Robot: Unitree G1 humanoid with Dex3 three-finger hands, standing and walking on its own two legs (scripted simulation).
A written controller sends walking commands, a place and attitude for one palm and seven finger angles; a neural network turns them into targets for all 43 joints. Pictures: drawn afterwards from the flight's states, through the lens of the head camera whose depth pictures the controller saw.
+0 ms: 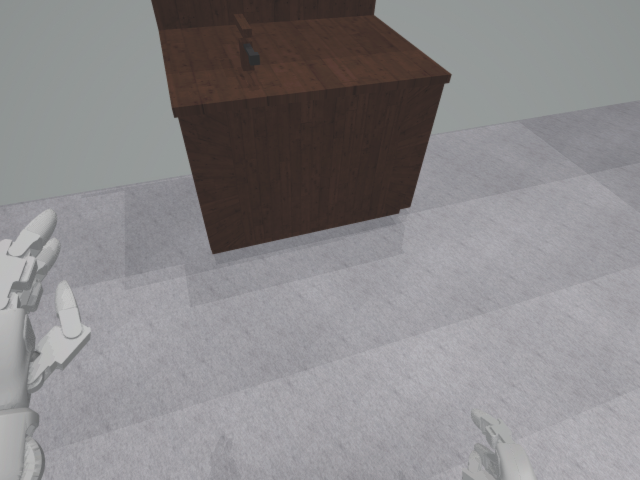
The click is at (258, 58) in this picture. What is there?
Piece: tap's lever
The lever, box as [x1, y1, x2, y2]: [248, 52, 259, 65]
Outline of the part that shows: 248,53 250,64 259,64 258,53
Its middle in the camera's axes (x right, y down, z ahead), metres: -0.20 -0.53 +1.13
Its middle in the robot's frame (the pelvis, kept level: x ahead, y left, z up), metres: +1.19 +0.27 +0.01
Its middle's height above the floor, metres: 0.79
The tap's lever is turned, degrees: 0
